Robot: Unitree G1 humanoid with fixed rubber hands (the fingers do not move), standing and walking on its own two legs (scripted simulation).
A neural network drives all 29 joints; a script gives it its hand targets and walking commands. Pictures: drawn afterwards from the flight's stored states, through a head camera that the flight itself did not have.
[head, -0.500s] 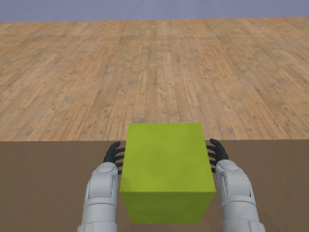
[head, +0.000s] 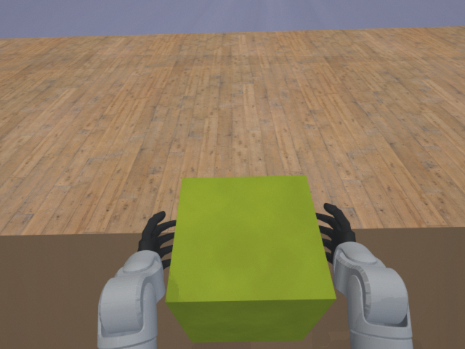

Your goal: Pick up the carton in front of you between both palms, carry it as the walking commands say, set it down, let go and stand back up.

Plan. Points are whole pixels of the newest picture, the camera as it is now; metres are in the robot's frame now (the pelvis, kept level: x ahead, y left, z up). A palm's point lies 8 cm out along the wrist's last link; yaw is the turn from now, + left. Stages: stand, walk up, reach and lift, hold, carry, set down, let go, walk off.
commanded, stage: carry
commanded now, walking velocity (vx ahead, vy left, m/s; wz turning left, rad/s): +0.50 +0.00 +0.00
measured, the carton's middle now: (245, 264) +0.29 +0.01 +0.03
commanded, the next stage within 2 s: none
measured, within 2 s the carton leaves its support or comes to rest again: neither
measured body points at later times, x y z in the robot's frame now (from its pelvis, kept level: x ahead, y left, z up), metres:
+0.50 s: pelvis +0.29 -0.06 +0.01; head +0.29 -0.07 +0.46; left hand +0.54 +0.10 +0.08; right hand +0.56 -0.20 +0.08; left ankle +0.23 +0.09 -0.64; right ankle +0.31 -0.12 -0.73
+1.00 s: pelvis +0.52 -0.03 -0.01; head +0.57 -0.03 +0.44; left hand +0.87 +0.11 +0.08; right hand +0.86 -0.20 +0.08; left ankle +0.58 +0.04 -0.73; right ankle +0.49 -0.14 -0.73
